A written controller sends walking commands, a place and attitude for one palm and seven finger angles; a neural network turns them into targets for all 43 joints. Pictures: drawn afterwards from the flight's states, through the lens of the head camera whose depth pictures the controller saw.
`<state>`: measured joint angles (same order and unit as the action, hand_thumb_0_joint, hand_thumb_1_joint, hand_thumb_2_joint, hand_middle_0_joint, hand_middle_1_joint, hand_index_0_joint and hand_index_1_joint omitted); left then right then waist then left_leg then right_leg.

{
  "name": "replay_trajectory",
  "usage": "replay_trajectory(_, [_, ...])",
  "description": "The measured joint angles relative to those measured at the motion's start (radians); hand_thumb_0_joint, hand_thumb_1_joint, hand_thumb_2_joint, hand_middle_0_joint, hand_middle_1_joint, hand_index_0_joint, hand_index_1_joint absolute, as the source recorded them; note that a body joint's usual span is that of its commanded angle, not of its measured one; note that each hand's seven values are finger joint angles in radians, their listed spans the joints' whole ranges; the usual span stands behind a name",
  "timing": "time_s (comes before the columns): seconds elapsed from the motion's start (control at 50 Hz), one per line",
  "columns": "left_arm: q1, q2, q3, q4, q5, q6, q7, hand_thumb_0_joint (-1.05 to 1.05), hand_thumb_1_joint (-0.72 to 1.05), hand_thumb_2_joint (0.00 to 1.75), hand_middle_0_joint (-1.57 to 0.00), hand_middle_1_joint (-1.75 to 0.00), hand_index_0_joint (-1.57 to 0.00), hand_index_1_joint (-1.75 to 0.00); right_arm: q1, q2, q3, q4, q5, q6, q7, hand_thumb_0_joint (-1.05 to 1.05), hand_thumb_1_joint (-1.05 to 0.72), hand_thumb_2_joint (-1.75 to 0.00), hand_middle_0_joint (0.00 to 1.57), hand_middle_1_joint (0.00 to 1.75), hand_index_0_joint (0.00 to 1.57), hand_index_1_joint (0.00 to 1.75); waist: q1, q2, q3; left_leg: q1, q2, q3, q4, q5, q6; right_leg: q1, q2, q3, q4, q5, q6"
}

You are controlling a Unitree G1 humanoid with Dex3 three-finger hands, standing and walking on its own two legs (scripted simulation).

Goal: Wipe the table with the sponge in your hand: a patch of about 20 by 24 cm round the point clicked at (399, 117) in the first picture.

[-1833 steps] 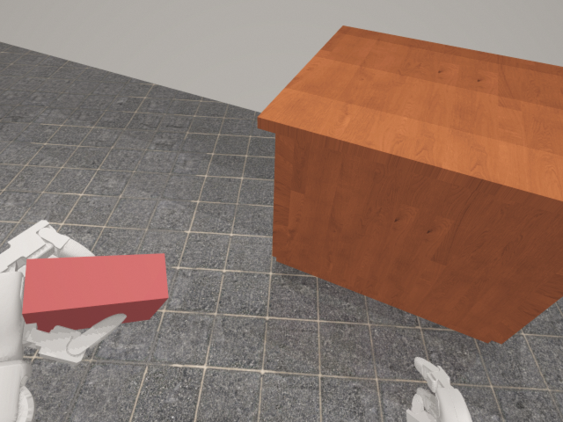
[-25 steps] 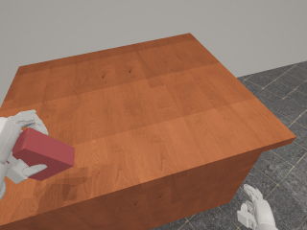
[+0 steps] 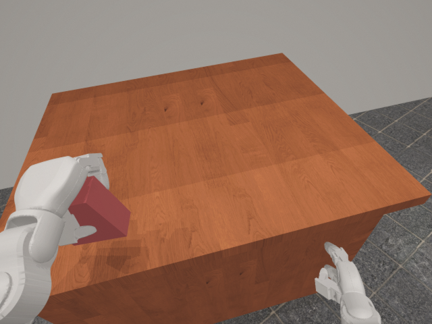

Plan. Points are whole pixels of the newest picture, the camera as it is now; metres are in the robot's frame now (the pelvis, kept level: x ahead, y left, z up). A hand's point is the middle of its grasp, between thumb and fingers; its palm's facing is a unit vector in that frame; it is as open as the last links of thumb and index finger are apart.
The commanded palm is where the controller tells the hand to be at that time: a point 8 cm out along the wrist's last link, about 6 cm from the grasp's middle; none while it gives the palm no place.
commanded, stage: turn the palm down, sponge in hand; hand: left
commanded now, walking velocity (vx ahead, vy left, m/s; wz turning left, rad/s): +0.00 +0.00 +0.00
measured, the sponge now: (90, 218) +0.23 +0.27 +0.10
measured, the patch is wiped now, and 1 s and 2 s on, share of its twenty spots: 0.00 0.00 0.00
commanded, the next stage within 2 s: move the sponge above the wiping area in 0.64 s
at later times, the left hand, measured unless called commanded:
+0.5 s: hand (78, 194) +0.23 +0.26 +0.17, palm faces +0.17 +0.00 -0.99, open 9.4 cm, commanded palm +0.19 +0.25 +0.24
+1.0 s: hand (72, 182) +0.25 +0.27 +0.18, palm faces +0.23 -0.06 -0.97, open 9.4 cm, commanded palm +0.20 +0.25 +0.23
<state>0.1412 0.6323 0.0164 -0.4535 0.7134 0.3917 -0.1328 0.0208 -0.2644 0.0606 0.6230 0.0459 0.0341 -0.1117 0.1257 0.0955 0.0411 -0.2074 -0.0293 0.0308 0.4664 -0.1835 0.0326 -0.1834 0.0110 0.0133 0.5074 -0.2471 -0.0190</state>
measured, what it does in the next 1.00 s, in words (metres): stands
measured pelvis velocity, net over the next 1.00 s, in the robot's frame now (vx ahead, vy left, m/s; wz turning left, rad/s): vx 0.01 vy -0.02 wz -0.01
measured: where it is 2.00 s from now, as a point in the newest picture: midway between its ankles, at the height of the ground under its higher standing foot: outside the picture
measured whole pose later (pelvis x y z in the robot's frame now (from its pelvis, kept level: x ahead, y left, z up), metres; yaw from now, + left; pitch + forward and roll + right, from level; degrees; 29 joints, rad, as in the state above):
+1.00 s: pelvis +0.01 -0.02 +0.00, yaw +0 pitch -5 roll +1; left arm 0.06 0.60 0.06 -0.31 0.79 0.43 -0.06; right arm 0.01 -0.27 0.06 0.67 0.04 0.02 -0.05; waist 0.13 0.12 0.01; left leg -0.17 0.00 0.02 0.44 -0.19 0.00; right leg -0.14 0.05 0.01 0.47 -0.24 -0.05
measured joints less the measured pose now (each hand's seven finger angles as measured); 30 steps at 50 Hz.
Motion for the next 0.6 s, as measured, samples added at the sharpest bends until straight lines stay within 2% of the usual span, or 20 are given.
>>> replay_trajectory(0.04, [-0.011,0.015,0.0,0.006,0.018,-0.029,0.027,-0.01,-0.47,1.07,-0.81,-1.4,-0.82,-1.4,-0.003,0.004,0.0,0.012,-0.008,0.001,0.006,0.01,-0.91,-0.9,0.2,0.3,0.14,0.27,0.005,0.0,-0.002,0.008,0.002,0.0,-0.008,0.004,-0.003,0.008,0.002,0.0,-0.006,0.004,-0.002])
replay_trajectory(0.08, [-0.037,0.024,0.017,0.031,0.025,-0.025,0.057,-0.01,-0.47,1.07,-0.81,-1.4,-0.82,-1.4,-0.011,0.006,-0.001,0.027,-0.006,0.003,0.011,0.01,-0.91,-0.9,0.2,0.3,0.14,0.27,0.013,0.002,-0.004,0.016,0.007,0.0,-0.015,0.009,-0.008,0.015,0.007,0.001,-0.015,0.01,-0.006])
replay_trajectory(0.12, [-0.074,0.022,0.041,0.073,0.028,0.004,0.078,-0.01,-0.47,1.07,-0.81,-1.4,-0.82,-1.4,-0.017,0.006,-0.001,0.036,-0.003,0.01,0.018,0.01,-0.91,-0.9,0.2,0.3,0.14,0.27,0.015,0.006,-0.01,0.019,0.01,-0.002,-0.022,0.014,-0.012,0.018,0.01,-0.001,-0.023,0.016,-0.008])
replay_trajectory(0.18, [-0.115,0.004,0.074,0.127,0.033,0.062,0.079,-0.01,-0.47,1.07,-0.81,-1.4,-0.82,-1.41,-0.029,-0.001,0.006,0.042,0.008,0.019,0.025,0.01,-0.91,-0.9,0.2,0.3,0.15,0.27,0.012,0.013,-0.015,0.018,0.013,-0.007,-0.032,0.025,-0.016,0.017,0.013,-0.005,-0.03,0.023,-0.011])
replay_trajectory(0.26, [-0.101,-0.041,0.053,0.138,0.05,0.1,0.048,-0.01,-0.47,1.07,-0.81,-1.41,-0.81,-1.41,-0.031,-0.009,0.009,0.033,0.017,0.014,0.029,0.01,-0.91,-0.9,0.2,0.3,0.16,0.28,0.006,0.023,-0.014,0.011,0.013,-0.015,-0.037,0.032,-0.019,0.01,0.014,-0.013,-0.03,0.026,-0.015])
replay_trajectory(0.34, [-0.045,-0.072,-0.026,0.108,0.077,0.069,0.017,-0.01,-0.47,1.07,-0.81,-1.41,-0.81,-1.41,-0.026,-0.009,0.009,0.026,0.005,-0.004,0.025,0.01,-0.91,-0.9,0.2,0.3,0.18,0.29,0.005,0.027,-0.004,0.011,0.015,-0.016,-0.029,0.028,-0.022,0.007,0.016,-0.014,-0.016,0.018,-0.02])
replay_trajectory(0.4, [-0.028,-0.045,-0.068,0.093,0.105,0.025,0.011,-0.01,-0.47,1.07,-0.81,-1.41,-0.82,-1.41,-0.024,-0.004,0.01,0.032,-0.012,-0.013,0.024,0.01,-0.91,-0.9,0.2,0.3,0.19,0.3,0.013,0.025,0.001,0.019,0.021,-0.012,-0.021,0.019,-0.027,0.013,0.022,-0.01,-0.006,0.01,-0.028])
replay_trajectory(0.46, [-0.048,-0.009,-0.062,0.11,0.129,-0.006,0.035,-0.01,-0.47,1.07,-0.81,-1.4,-0.82,-1.4,-0.023,-0.001,0.009,0.044,-0.021,-0.012,0.034,0.01,-0.91,-0.9,0.2,0.3,0.2,0.3,0.02,0.025,-0.005,0.032,0.028,-0.012,-0.02,0.014,-0.034,0.026,0.03,-0.009,-0.009,0.008,-0.035])
replay_trajectory(0.54, [-0.104,0.001,0.004,0.158,0.098,0.018,0.065,-0.01,-0.47,1.07,-0.81,-1.4,-0.82,-1.4,-0.028,0.001,0.008,0.062,-0.012,-0.003,0.048,0.01,-0.91,-0.9,0.2,0.3,0.22,0.31,0.019,0.032,-0.023,0.038,0.038,-0.015,-0.022,0.012,-0.042,0.035,0.039,-0.011,-0.021,0.012,-0.04])
replay_trajectory(0.6, [-0.129,-0.018,0.044,0.184,0.07,0.062,0.053,-0.01,-0.47,1.07,-0.81,-1.41,-0.82,-1.41,-0.035,-0.002,0.014,0.065,0.0,0.003,0.053,0.01,-0.91,-0.9,0.2,0.3,0.23,0.32,0.011,0.038,-0.032,0.031,0.041,-0.018,-0.02,0.012,-0.044,0.032,0.043,-0.014,-0.026,0.014,-0.041])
